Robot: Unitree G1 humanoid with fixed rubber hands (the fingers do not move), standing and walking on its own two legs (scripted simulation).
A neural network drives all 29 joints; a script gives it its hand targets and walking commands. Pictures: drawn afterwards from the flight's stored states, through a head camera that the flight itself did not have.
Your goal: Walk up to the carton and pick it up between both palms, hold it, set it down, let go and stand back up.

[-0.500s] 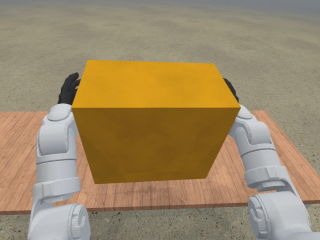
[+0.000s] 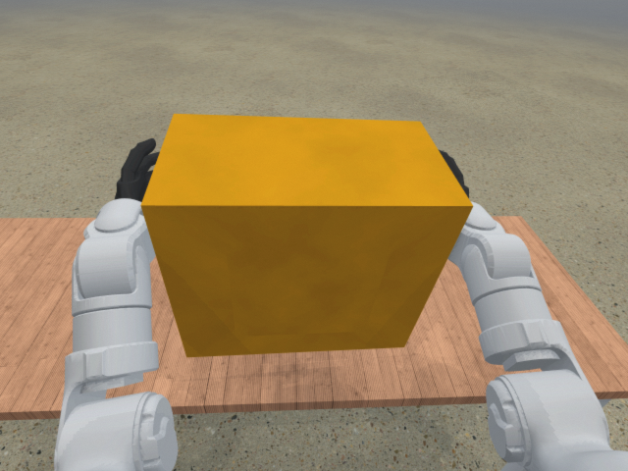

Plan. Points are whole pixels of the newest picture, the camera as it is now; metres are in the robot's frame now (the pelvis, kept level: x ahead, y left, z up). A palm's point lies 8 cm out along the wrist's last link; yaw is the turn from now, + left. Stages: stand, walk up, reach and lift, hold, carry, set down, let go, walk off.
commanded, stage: hold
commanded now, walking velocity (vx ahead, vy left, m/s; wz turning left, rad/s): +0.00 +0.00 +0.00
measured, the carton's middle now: (300, 242) +0.35 +0.00 +0.17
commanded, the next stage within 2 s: none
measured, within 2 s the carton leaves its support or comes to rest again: neither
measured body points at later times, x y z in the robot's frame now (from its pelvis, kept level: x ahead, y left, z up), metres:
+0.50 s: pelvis +0.00 +0.00 +0.00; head -0.06 +0.01 +0.45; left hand +0.38 +0.19 +0.22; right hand +0.38 -0.19 +0.21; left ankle +0.02 +0.13 -0.75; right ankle -0.01 -0.12 -0.75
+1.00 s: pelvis +0.00 +0.00 +0.00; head -0.06 +0.01 +0.45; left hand +0.38 +0.19 +0.23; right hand +0.38 -0.19 +0.21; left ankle +0.02 +0.13 -0.75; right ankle -0.01 -0.12 -0.75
